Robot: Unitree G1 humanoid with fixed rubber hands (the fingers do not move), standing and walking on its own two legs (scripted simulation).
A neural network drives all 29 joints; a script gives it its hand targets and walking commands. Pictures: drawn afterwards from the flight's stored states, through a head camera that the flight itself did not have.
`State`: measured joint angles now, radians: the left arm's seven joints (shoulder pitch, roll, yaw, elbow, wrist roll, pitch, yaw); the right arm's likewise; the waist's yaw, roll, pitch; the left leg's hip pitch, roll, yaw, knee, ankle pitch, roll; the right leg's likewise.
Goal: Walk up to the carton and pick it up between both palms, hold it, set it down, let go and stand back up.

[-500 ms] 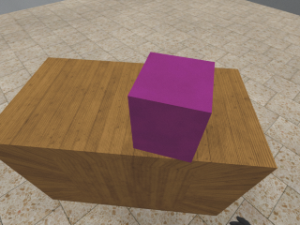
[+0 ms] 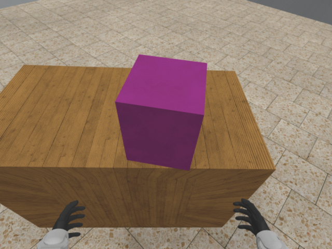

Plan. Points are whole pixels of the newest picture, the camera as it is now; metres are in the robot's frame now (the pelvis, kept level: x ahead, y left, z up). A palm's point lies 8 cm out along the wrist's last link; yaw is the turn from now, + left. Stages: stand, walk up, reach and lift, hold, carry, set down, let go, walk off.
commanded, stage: reach and lift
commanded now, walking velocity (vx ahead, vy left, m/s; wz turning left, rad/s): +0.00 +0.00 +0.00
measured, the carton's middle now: (164, 114) +0.47 +0.01 +0.04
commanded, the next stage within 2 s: none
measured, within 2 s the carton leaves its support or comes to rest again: neither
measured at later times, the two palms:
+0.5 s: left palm (55, 228) +0.18 +0.27 -0.05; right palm (248, 228) +0.17 -0.18 -0.05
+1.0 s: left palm (56, 214) +0.20 +0.26 -0.01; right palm (243, 217) +0.19 -0.16 -0.01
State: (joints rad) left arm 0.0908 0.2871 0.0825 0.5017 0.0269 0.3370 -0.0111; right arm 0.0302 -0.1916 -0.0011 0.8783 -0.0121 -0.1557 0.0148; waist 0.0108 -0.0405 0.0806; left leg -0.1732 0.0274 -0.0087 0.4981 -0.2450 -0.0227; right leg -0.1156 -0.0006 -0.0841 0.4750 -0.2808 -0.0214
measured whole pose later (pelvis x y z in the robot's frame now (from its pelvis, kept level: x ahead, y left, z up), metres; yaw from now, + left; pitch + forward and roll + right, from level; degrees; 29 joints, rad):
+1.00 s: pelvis +0.02 +0.03 +0.01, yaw -4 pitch -6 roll -1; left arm 0.28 0.32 -0.01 0.24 -0.17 0.00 -0.09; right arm 0.33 -0.03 0.00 0.25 0.08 -0.12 -0.13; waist 0.07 -0.01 0.07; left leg -0.04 0.02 0.07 0.36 -0.21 0.01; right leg 0.00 -0.01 0.00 0.30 -0.20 0.01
